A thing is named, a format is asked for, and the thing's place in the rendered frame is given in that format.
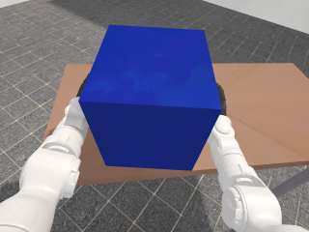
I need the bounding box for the table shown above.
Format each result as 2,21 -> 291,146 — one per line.
42,63 -> 309,198

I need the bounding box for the robot left forearm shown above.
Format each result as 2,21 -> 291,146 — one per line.
19,97 -> 89,189

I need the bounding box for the robot right upper arm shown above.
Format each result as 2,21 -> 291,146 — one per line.
221,185 -> 309,232

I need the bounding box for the robot left upper arm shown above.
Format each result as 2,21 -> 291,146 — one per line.
0,148 -> 81,232

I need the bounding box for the robot right forearm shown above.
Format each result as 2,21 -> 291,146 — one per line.
207,115 -> 282,219

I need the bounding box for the right robot hand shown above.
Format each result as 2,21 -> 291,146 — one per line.
216,82 -> 227,116

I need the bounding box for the carton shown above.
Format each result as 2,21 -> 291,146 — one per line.
78,24 -> 222,171

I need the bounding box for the left robot hand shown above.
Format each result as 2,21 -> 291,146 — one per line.
76,73 -> 90,98

